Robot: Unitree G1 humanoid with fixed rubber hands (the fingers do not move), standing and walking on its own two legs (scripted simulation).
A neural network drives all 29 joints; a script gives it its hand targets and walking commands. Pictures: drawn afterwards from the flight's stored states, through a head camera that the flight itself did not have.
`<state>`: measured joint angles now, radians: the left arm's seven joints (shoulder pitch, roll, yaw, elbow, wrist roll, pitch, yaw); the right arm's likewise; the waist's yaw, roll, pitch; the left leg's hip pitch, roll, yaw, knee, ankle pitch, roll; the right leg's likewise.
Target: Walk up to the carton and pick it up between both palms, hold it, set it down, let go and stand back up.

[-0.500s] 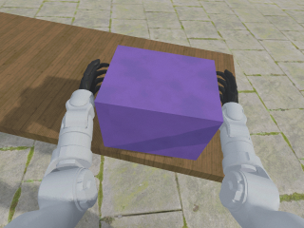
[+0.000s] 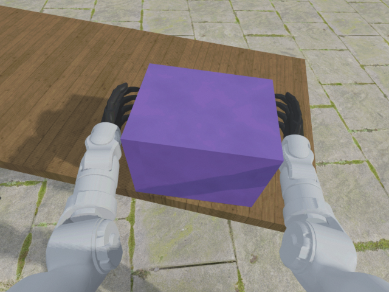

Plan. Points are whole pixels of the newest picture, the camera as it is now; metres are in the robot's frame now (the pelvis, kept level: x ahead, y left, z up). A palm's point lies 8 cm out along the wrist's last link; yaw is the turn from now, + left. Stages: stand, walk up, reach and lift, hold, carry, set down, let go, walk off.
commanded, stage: set down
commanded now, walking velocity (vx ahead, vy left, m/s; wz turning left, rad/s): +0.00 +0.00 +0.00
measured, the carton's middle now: (202, 137) +0.43 +0.01 +0.03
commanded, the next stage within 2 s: none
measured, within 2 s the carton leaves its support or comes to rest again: rests again in 0.58 s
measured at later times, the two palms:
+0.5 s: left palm (113, 126) +0.40 +0.19 +0.08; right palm (291, 138) +0.40 -0.18 +0.08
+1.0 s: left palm (115, 128) +0.41 +0.19 +0.07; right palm (288, 138) +0.41 -0.18 +0.07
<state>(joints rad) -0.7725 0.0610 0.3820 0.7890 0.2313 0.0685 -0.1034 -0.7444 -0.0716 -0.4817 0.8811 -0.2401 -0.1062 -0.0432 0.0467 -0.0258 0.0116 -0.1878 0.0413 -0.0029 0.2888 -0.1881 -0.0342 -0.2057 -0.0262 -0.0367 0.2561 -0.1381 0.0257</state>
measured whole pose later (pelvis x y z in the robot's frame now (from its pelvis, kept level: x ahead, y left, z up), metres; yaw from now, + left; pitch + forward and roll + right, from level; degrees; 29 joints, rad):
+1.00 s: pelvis +0.00 +0.00 +0.00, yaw +0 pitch +7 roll +0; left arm -0.78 0.05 0.45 0.90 0.28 -0.10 -0.11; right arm -0.72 -0.05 -0.55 0.90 -0.29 -0.22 -0.03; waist 0.05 -0.03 0.02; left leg -0.22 0.04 0.01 0.28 -0.18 -0.03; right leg -0.24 -0.03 -0.04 0.25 -0.13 0.03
